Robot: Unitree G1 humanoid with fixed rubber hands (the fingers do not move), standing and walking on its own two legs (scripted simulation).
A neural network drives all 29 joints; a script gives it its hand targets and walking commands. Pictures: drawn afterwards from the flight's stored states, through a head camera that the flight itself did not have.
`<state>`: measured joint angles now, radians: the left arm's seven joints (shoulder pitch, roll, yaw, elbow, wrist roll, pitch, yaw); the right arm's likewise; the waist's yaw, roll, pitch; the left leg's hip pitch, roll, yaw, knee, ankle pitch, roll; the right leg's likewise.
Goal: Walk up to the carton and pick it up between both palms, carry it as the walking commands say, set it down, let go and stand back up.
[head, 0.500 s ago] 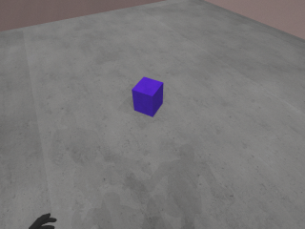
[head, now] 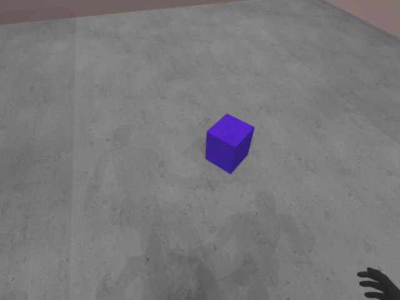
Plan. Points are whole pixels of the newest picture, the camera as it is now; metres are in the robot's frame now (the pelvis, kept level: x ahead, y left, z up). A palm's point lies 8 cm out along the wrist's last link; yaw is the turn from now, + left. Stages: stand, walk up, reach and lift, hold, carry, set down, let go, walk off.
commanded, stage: walk up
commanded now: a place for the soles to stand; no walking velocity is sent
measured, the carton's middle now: (228, 143) +1.11 -0.08 -0.63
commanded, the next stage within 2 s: none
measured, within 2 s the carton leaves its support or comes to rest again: neither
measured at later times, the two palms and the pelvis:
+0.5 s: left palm (96, 205) +0.32 +0.29 -0.04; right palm (394, 265) +0.26 -0.38 -0.08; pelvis +0.20 -0.04 +0.01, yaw -1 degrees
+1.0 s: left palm (130, 153) +0.52 +0.27 -0.07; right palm (383, 199) +0.41 -0.41 -0.06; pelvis +0.38 -0.05 +0.00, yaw -3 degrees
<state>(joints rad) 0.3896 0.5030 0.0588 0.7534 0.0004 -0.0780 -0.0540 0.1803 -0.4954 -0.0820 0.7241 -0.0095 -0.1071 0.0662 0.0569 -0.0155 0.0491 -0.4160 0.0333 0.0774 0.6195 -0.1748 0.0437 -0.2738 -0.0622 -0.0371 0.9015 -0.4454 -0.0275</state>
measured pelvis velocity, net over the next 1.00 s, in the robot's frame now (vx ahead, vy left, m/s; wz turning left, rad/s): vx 0.38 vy -0.05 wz -0.05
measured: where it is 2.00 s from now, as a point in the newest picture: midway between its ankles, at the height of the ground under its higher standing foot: (224, 234)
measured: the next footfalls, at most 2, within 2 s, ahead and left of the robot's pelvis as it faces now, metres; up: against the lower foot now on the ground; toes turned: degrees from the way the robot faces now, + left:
right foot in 0.34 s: +0.29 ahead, -0.17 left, +0.00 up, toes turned -7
left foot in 0.66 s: +0.41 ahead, +0.09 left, +0.00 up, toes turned +4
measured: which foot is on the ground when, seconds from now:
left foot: down 0.00-0.34, up 0.36-0.64, down 0.66-1.00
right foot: up 0.00-0.32, down 0.34-0.68, up 0.70-0.98, down 1.00-1.00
